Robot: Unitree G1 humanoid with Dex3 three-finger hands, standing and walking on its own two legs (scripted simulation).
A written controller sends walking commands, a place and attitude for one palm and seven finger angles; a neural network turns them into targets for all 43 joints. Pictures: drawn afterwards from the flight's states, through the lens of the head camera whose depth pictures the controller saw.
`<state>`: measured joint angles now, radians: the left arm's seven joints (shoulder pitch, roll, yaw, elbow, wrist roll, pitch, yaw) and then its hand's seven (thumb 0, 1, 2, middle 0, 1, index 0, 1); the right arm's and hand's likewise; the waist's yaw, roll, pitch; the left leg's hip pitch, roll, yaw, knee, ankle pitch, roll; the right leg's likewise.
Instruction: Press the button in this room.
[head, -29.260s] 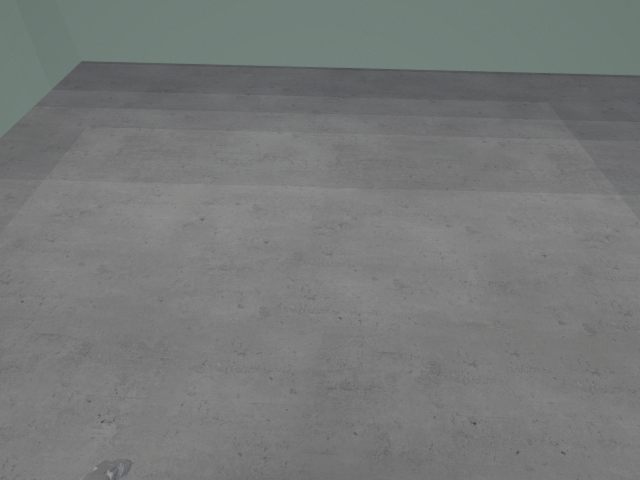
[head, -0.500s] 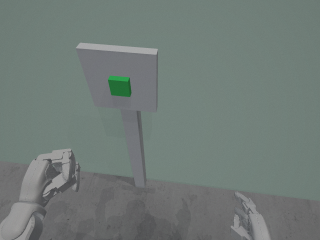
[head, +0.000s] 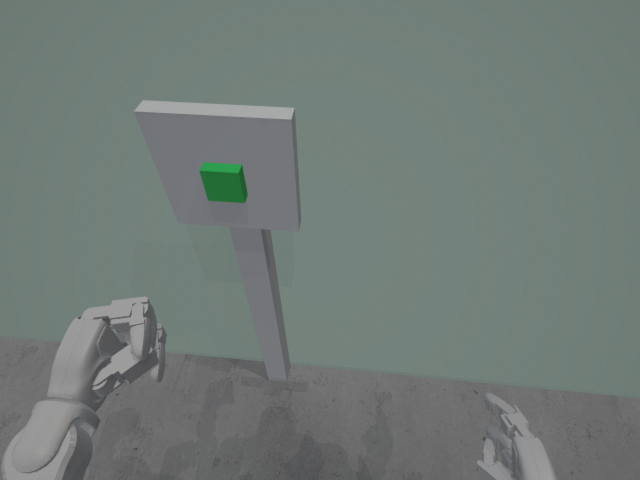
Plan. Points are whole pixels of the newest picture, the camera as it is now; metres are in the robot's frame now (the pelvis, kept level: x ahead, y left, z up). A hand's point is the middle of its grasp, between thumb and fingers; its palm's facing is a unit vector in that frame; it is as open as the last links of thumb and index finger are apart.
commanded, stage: aim a knuckle at the button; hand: left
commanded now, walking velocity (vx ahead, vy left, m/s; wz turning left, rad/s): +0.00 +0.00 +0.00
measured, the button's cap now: (225, 181) +0.50 +0.18 +0.10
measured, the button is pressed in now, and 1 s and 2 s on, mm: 0 0 0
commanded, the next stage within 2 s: none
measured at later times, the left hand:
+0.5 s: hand (179, 299) +0.30 +0.19 +0.09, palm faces -0.03 -1.00 -0.03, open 3.1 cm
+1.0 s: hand (212, 258) +0.37 +0.17 +0.08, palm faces -0.04 -1.00 -0.02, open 3.1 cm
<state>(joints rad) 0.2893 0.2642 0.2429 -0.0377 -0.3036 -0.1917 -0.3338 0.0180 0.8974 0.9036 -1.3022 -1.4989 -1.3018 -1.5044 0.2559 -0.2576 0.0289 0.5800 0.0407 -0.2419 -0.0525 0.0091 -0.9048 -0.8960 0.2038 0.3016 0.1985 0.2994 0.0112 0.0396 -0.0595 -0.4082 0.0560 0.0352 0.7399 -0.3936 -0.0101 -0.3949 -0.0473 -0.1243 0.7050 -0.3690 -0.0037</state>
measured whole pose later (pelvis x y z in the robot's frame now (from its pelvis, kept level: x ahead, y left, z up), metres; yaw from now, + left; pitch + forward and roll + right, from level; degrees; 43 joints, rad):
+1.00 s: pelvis +0.00 +0.00 +0.00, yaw -2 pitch +8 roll +0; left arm -0.34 0.29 0.24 0.60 -0.21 -0.27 -0.25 0.02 0.90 0.90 -1.30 -1.50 -1.30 -1.50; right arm 0.28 -0.25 0.03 0.63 0.03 -0.10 -0.04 0.01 -0.91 -0.90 0.20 0.30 0.20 0.30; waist -0.04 0.02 -0.06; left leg -0.50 0.05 0.07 0.74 -0.38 0.00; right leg -0.51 -0.05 -0.09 0.74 -0.36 0.00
